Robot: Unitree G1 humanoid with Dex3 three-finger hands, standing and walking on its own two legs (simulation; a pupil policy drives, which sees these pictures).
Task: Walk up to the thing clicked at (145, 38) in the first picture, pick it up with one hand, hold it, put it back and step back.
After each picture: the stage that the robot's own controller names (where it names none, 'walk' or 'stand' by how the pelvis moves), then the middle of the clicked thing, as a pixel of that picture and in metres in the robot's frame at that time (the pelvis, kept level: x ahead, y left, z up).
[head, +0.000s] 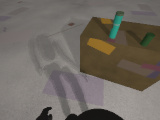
stand; (147, 39) +0.77 -0.50 +0.04
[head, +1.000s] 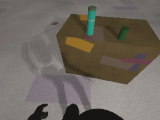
sink last; (122, 33) +0.78 -0.24 +0.07
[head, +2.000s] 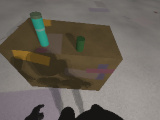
rise first; (80, 44) +0.58 +0.12 +0.07
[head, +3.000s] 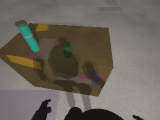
stand; (67, 50) +0.51 +0.22 +0.06
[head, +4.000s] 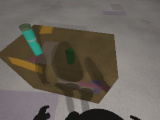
stand; (70, 56) +0.46 +0.19 +0.05
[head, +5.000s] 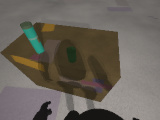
stand; (71, 55) +0.46 +0.17 +0.05
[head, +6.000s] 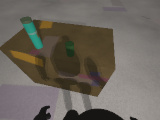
stand; (70, 49) +0.52 +0.19 +0.05
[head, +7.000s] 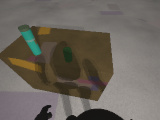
stand; (68, 54) +0.49 +0.20 +0.04
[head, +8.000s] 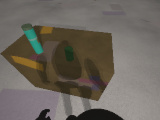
stand; (69, 54) +0.50 +0.20 +0.04
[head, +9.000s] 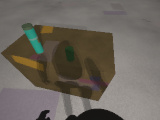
stand; (69, 54) +0.50 +0.19 +0.04
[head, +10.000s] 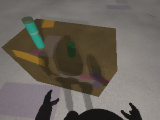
rise first; (71, 49) +0.52 +0.18 +0.04
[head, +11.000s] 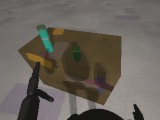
go down; (76, 53) +0.52 +0.18 +0.05
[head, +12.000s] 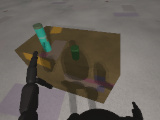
go down; (75, 52) +0.52 +0.17 +0.05
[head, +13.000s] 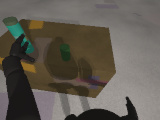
go down; (65, 52) +0.48 +0.17 +0.07
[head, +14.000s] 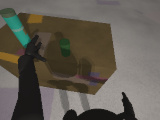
close in; (65, 48) +0.49 +0.17 +0.08
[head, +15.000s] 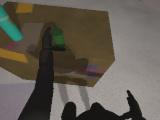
close; (58, 39) +0.52 +0.18 +0.11
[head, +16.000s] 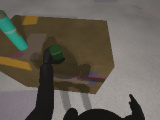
lift; (57, 54) +0.42 +0.20 +0.10
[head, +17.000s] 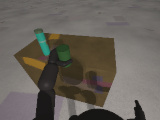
lift; (64, 56) +0.32 +0.17 +0.23
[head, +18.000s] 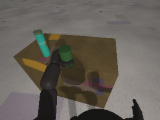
hold; (66, 56) +0.33 +0.16 +0.22
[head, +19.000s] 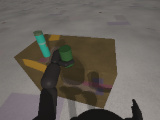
hold; (66, 56) +0.33 +0.16 +0.22
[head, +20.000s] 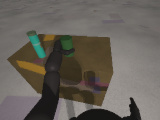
crouch; (67, 46) +0.41 +0.15 +0.24
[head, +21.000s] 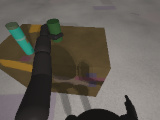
lower; (55, 31) +0.50 +0.20 +0.24
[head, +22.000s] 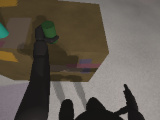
lower; (50, 33) +0.55 +0.19 +0.13
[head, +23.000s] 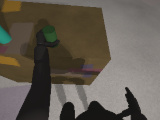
lower; (51, 37) +0.53 +0.20 +0.11
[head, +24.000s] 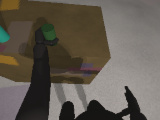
lower; (50, 35) +0.53 +0.20 +0.12
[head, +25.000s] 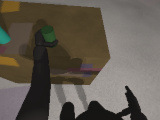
lower; (49, 37) +0.53 +0.20 +0.12
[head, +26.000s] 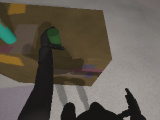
open; (54, 39) +0.52 +0.19 +0.11
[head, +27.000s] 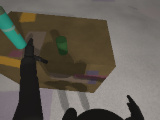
sink last; (62, 46) +0.49 +0.18 +0.10
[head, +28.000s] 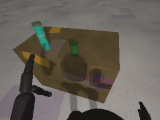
stand; (74, 49) +0.54 +0.19 +0.09
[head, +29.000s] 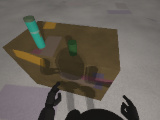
stand; (72, 48) +0.52 +0.18 +0.09
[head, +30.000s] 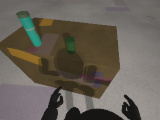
stand; (70, 45) +0.52 +0.18 +0.11
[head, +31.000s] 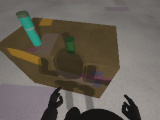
stand; (70, 45) +0.52 +0.18 +0.11
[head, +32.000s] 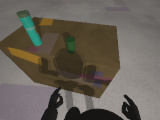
stand; (70, 45) +0.52 +0.18 +0.11
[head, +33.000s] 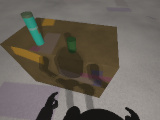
stand; (71, 45) +0.53 +0.18 +0.10
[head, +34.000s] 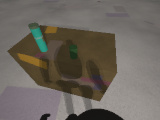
walk; (73, 52) +0.53 +0.17 +0.04
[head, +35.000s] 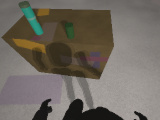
walk; (69, 31) +0.67 +0.21 +0.07
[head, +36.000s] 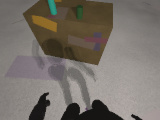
walk; (79, 12) +0.98 +0.18 +0.07
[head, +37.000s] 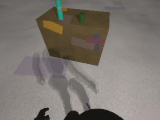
stand; (81, 18) +1.14 +0.19 +0.06
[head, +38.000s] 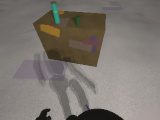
stand; (78, 20) +1.13 +0.22 +0.04
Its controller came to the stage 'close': yes
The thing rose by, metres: 0.20
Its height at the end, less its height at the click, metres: +0.00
